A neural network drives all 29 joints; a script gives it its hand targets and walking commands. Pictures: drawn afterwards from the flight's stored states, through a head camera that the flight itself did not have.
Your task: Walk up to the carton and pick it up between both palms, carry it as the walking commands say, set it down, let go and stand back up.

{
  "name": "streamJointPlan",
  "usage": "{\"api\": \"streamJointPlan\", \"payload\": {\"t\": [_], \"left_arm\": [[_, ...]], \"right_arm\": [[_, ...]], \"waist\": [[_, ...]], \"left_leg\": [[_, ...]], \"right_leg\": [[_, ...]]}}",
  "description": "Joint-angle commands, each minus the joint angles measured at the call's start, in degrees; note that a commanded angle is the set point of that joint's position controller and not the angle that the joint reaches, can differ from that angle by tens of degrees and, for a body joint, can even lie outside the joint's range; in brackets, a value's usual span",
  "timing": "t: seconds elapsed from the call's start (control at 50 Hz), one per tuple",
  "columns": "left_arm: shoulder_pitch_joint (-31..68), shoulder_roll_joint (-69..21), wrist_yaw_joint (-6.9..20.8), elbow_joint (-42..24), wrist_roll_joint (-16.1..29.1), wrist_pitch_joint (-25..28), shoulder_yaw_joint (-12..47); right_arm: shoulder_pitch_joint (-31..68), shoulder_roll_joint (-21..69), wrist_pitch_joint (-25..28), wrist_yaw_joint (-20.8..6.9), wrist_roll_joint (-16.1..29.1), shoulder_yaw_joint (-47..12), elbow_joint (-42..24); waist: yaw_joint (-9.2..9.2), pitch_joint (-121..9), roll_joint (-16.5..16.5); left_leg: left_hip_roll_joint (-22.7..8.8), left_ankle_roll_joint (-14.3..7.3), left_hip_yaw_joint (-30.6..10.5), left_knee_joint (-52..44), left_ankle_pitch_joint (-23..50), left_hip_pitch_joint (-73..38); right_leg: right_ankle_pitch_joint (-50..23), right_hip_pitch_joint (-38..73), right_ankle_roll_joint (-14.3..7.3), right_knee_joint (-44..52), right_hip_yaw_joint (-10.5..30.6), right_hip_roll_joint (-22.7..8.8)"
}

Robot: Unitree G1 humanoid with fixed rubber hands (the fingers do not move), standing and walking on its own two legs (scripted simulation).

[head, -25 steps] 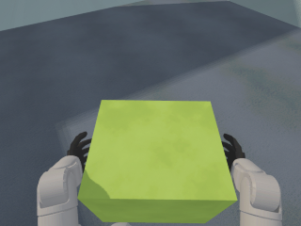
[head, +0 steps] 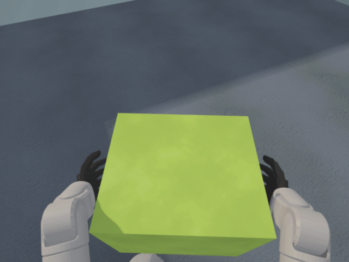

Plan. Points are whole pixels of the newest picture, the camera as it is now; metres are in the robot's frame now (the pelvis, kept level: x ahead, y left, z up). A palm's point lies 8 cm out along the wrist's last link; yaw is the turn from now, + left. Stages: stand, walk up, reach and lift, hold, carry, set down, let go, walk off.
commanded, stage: carry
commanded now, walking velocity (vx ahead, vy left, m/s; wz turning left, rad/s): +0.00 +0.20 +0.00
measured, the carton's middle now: (180, 188) +0.28 +0.01 +0.00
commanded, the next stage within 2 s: none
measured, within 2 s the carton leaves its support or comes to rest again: neither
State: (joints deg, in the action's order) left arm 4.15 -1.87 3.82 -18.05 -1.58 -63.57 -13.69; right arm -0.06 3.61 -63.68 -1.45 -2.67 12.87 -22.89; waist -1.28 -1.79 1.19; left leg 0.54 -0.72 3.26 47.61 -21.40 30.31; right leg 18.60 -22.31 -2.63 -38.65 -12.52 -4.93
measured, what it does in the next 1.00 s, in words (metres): steps to the left: left foot, then right foot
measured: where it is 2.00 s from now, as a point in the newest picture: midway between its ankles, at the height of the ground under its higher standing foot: outside the picture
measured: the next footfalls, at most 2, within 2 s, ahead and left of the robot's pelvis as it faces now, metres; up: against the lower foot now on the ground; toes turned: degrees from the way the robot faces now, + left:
left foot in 0.22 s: +0.03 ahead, +0.24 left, +0.00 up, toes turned +6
right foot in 0.54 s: -0.06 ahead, +0.08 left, +0.00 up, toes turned -7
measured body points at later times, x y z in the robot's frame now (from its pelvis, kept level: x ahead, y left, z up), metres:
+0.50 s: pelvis -0.08 +0.15 +0.01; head -0.08 +0.16 +0.46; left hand +0.18 +0.36 +0.07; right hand +0.19 -0.02 +0.07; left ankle -0.01 +0.23 -0.72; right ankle -0.10 +0.07 -0.70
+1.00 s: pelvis -0.13 +0.27 +0.01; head -0.16 +0.29 +0.46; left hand +0.11 +0.49 +0.07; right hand +0.13 +0.10 +0.09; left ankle -0.09 +0.40 -0.72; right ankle -0.10 +0.08 -0.72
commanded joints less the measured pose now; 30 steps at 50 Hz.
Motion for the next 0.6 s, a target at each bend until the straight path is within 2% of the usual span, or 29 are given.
{"api": "streamJointPlan", "payload": {"t": [0.0, 0.04, 0.08, 0.12, 0.14, 0.16, 0.18, 0.2, 0.22, 0.24, 0.26, 0.28, 0.32, 0.34, 0.4, 0.44, 0.46, 0.48, 0.5, 0.52, 0.54, 0.56, 0.58], "left_arm": [[23.18, -45.05, 9.83, -12.56, 18.54, 0.55, 48.15], [23.14, -43.29, 9.78, -12.18, 17.98, -0.26, 47.23], [23.27, -41.72, 9.64, -13.36, 17.26, -0.63, 46.66], [22.82, -40.51, 9.39, -12.92, 16.55, -1.16, 46.08], [22.64, -39.69, 9.32, -12.69, 15.92, -1.39, 45.70], [23.68, -39.49, 9.25, -12.92, 15.49, -1.62, 45.73], [24.69, -39.69, 9.25, -13.26, 15.39, -1.92, 45.86], [26.70, -40.29, 9.36, -13.63, 15.77, -2.15, 46.30], [27.66, -41.26, 9.27, -13.63, 16.22, -2.16, 47.30], [29.65, -43.34, 9.62, -13.41, 17.40, -2.36, 47.85], [31.96, -44.41, 10.02, -13.42, 18.22, -2.34, 47.87], [31.67, -45.06, 10.24, -11.28, 18.67, -2.67, 47.76], [33.32, -45.38, 10.10, -11.81, 20.31, -2.55, 48.92], [32.80, -45.57, 9.98, -11.15, 20.79, -2.75, 49.26], [33.29, -45.37, 9.86, -13.47, 22.05, -2.48, 49.66], [31.74, -45.16, 10.03, -13.79, 21.96, -2.36, 48.87], [30.55, -45.03, 10.30, -13.04, 21.53, -2.29, 48.27], [30.10, -44.70, 10.59, -12.33, 21.03, -2.13, 47.53], [28.84, -44.19, 10.79, -10.97, 20.23, -2.07, 46.79], [28.01, -44.94, 10.72, -9.46, 19.48, -1.95, 46.53], [26.47, -44.97, 10.50, -8.73, 19.46, -1.56, 47.14], [26.59, -45.77, 10.29, -9.98, 19.01, -1.12, 47.42], [26.05, -47.07, 10.28, -11.19, 18.97, -1.02, 47.80]], "right_arm": [[33.88, 42.93, 0.56, -9.80, 20.20, -49.66, -12.01], [32.93, 42.05, -0.06, -9.64, 19.94, -49.19, -11.24], [31.66, 41.92, -0.72, -9.71, 20.21, -48.96, -9.94], [30.30, 41.68, -1.45, -9.77, 20.10, -48.58, -7.78], [30.00, 41.34, -1.66, -9.91, 19.98, -48.18, -6.82], [29.95, 41.55, -1.71, -10.13, 20.02, -47.80, -6.14], [29.83, 41.05, -1.80, -10.28, 19.98, -47.20, -5.06], [29.83, 40.39, -1.82, -10.37, 19.66, -46.20, -4.81], [30.61, 40.34, -2.02, -10.59, 20.44, -45.98, -5.20], [31.43, 40.07, -1.72, -10.70, 19.84, -45.45, -5.13], [33.13, 40.06, -1.57, -10.54, 18.95, -44.84, -6.84], [33.29, 40.28, -1.87, -10.37, 18.20, -44.75, -7.53], [32.43, 40.87, -2.03, -10.38, 18.04, -44.41, -7.92], [30.29, 41.14, -2.22, -10.33, 17.46, -43.97, -6.34], [27.36, 41.81, -2.03, -10.15, 16.43, -43.66, -5.56], [26.75, 42.00, -1.95, -9.77, 16.09, -44.16, -5.42], [26.87, 41.78, -1.93, -9.53, 15.92, -44.49, -5.47], [28.47, 42.02, -1.82, -9.23, 16.07, -45.12, -6.55], [30.38, 42.02, -1.82, -9.21, 16.60, -46.09, -8.45], [33.75, 41.61, -1.70, -9.36, 17.58, -47.43, -9.93], [35.93, 42.06, -1.47, -9.56, 19.06, -48.85, -11.17], [38.20, 42.99, -1.24, -9.93, 20.44, -49.43, -12.71], [38.13, 43.40, -1.03, -10.08, 20.96, -49.80, -13.49]], "waist": [[0.42, -18.70, -10.37], [0.58, -18.29, -13.96], [0.73, -18.75, -18.17], [1.43, -18.02, -17.91], [1.68, -17.63, -14.92], [2.09, -18.10, -8.37], [2.01, -18.33, 3.76], [2.25, -16.59, 15.91], [2.56, -17.37, 14.73], [2.75, -15.89, 14.85], [2.61, -14.16, 12.72], [2.45, -13.84, 11.52], [2.12, -16.59, 14.86], [2.18, -17.48, 15.01], [2.33, -21.02, 12.77], [1.42, -23.33, 9.52], [0.79, -24.49, 6.31], [0.58, -24.90, -2.26], [0.64, -23.37, -17.43], [0.82, -19.71, -20.64], [0.23, -18.95, -15.65], [0.18, -17.98, -13.10], [0.10, -17.47, -10.42]], "left_leg": [[-3.68, 1.41, -4.99, 9.09, -1.31, 4.67], [-3.63, 2.14, -1.63, 1.56, -3.24, 0.34], [-1.71, 2.62, 2.18, -6.46, -4.13, -5.47], [-0.27, 2.51, 4.59, -17.22, 2.01, -11.88], [-0.95, 2.30, 3.77, -22.53, 5.78, -15.17], [-4.58, 1.56, -0.12, -26.24, 9.89, -18.97], [-12.08, -0.78, -9.74, -29.54, 18.04, -20.71], [-19.73, -4.90, -18.48, -29.62, 30.29, -20.68], [-19.33, -7.67, -14.36, -28.22, 27.02, -16.79], [-18.77, -8.32, -12.51, -28.57, 21.90, -11.96], [-15.88, -7.14, -10.41, -28.30, 17.67, -11.31], [-14.31, -6.37, -9.34, -27.22, 17.21, -12.78], [-13.91, -6.48, -7.97, -25.53, 22.19, -17.95], [-14.18, -7.04, -8.13, -25.23, 22.98, -18.98], [-14.59, -8.59, -9.52, -24.90, 24.98, -21.89], [-14.05, -8.47, -8.69, -24.13, 22.60, -21.10], [-13.18, -6.84, -7.07, -22.66, 19.89, -18.31], [-10.68, -4.26, -5.32, -17.65, 16.20, -10.47], [-5.63, -0.34, -1.44, -8.80, 5.59, 2.37], [-3.88, 1.35, -1.01, 1.02, -3.88, 8.46], [-6.05, 0.94, -6.67, 8.37, -2.57, 6.71], [-5.30, 0.69, -7.65, 9.86, -0.92, 5.04], [-3.86, 1.30, -5.86, 8.04, 0.83, 6.12]], "right_leg": [[-25.53, 15.37, -4.01, 15.74, 17.21, -18.21], [-24.30, 14.22, -2.30, 14.89, 11.43, -16.80], [-23.84, 13.13, -0.75, 13.74, 9.15, -15.68], [-18.60, 9.96, 1.25, 11.63, 8.31, -14.83], [-14.87, 8.07, 2.88, 9.71, 7.46, -13.72], [-11.74, 5.47, 4.84, 5.49, 5.41, -11.64], [-4.22, 1.04, 7.28, -1.22, 2.05, -6.83], [11.62, -5.75, 9.47, -9.21, 0.46, -1.45], [17.39, -4.90, 8.03, -17.34, 3.02, -0.99], [17.30, -4.16, 7.00, -18.18, 3.70, -1.42], [14.26, -4.80, 6.48, -19.47, 3.35, -1.14], [12.94, -6.60, 6.29, -19.76, 3.89, -0.78], [11.11, -8.90, 5.89, -16.79, 4.13, 0.49], [10.68, -8.51, 5.66, -14.98, 3.97, 0.80], [9.37, -4.66, 4.58, -6.28, 3.58, 2.08], [3.07, 2.47, 3.51, 6.57, 3.27, 2.25], [-4.32, 9.15, 3.35, 15.23, 4.52, 0.29], [-4.91, 16.77, 2.61, 18.85, 12.81, -6.50], [-10.44, 22.47, -1.37, 21.16, 29.74, -20.95], [-16.95, 19.17, -7.08, 21.96, 35.37, -29.13], [-19.82, 17.23, -9.66, 21.17, 29.90, -27.80], [-20.28, 15.31, -8.51, 20.10, 24.19, -23.75], [-21.19, 16.05, -6.10, 19.04, 19.85, -20.16]]}}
